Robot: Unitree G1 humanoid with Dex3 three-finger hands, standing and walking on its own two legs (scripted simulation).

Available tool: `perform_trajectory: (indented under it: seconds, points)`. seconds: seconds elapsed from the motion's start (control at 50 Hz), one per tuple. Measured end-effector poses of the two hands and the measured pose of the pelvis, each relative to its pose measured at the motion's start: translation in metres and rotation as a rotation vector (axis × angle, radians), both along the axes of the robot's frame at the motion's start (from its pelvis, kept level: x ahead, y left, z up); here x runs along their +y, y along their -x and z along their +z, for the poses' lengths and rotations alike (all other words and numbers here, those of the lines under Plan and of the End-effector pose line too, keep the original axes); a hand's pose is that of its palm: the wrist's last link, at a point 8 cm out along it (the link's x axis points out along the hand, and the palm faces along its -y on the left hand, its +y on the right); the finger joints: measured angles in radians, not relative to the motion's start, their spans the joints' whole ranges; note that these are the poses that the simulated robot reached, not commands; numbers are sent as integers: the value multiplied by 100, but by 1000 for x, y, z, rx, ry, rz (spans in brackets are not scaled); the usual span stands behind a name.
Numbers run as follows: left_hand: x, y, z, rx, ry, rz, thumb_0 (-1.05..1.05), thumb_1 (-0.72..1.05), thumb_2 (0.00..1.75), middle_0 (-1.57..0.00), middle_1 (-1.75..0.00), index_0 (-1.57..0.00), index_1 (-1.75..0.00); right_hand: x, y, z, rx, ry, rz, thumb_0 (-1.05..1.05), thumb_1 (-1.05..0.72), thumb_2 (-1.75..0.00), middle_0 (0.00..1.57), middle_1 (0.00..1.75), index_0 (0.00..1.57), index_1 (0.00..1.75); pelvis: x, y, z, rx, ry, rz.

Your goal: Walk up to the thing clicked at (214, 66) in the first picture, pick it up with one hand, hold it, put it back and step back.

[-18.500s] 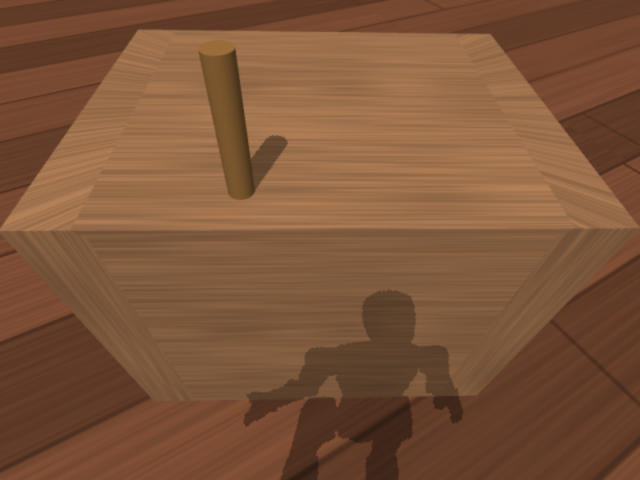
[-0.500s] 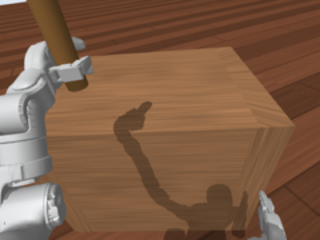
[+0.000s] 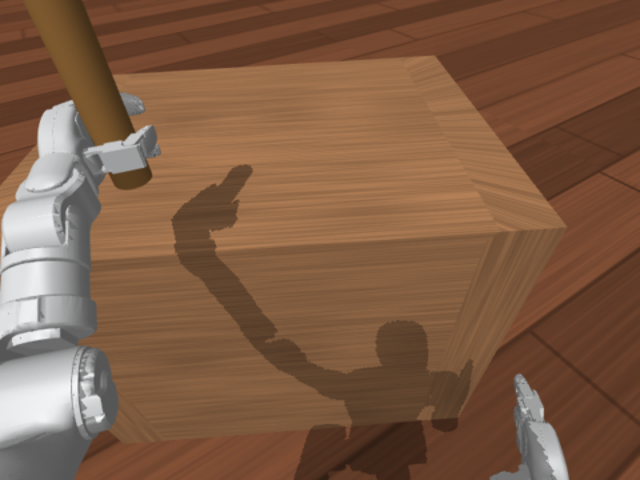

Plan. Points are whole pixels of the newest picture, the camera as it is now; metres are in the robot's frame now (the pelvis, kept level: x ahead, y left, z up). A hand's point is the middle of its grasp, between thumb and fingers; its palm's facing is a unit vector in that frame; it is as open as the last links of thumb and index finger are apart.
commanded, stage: crouch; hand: left
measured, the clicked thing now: (89, 81) +0.43 +0.21 +0.32
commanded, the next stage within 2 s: lower in 0.92 s
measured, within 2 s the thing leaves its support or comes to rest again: neither
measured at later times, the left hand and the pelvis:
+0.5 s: hand (133, 145) +0.46 +0.21 +0.23, palm faces +0.21 -0.98 -0.01, open 6.0 cm; pelvis +0.03 +0.00 +0.01, yaw +0 degrees
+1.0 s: hand (138, 151) +0.48 +0.21 +0.21, palm faces +0.23 -0.97 -0.01, open 6.0 cm; pelvis +0.03 +0.01 +0.01, yaw +0 degrees
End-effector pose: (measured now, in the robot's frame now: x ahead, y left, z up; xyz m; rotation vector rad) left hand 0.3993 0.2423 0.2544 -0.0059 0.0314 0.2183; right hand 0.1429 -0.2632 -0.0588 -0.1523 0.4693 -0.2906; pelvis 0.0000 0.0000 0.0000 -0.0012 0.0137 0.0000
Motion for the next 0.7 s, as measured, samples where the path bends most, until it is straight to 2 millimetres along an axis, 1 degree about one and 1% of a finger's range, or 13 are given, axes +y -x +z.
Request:
perform_trajectory:
  seconds: [0.12, 0.28, 0.52, 0.7]
  points:
    - [5, -12, -6, 2, -8, 0, 1, 5, 119, -97, -116, -98, -116, 4, -7, 4, -9, -1, 21, -1, 56, -5, 5, 5, 5, 5, 0, -7, 1, 13, 0, -2]
    - [9, -21, -21, -2, -17, -5, 1, 5, 119, -97, -116, -98, -116, 8, -13, 4, 10, -4, 42, -1, 56, -5, 5, 5, 5, 5, 1, -15, 3, 24, 2, -1]
    - [13, -33, -27, -21, -14, -2, 1, 5, 119, -97, -116, -98, -116, 11, -28, 10, 15, 3, 46, -1, 56, -5, 5, 5, 5, 5, 3, -27, 6, 31, 7, 0]
    - [17, -39, -34, -13, -10, 4, 1, 5, 119, -97, -116, -98, -116, 13, -30, 11, 32, -1, 49, -1, 56, -5, 5, 5, 5, 5, 5, -31, 7, 36, 8, 0]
